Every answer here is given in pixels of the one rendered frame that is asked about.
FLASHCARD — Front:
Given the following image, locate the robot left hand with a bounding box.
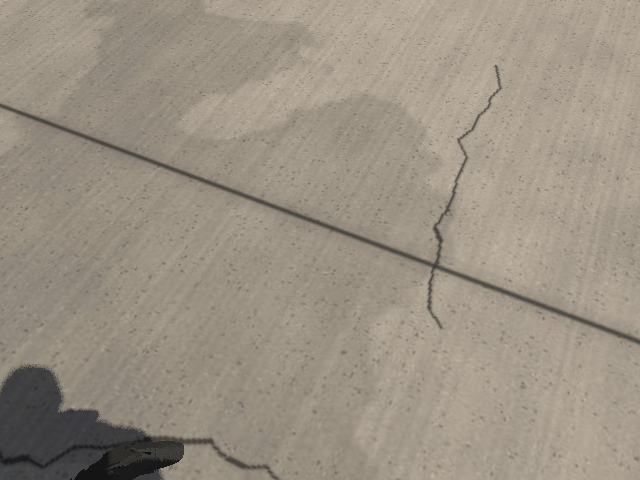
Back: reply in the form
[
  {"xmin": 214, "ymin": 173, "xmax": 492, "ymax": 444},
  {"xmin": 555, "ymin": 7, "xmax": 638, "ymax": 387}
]
[{"xmin": 70, "ymin": 441, "xmax": 184, "ymax": 480}]

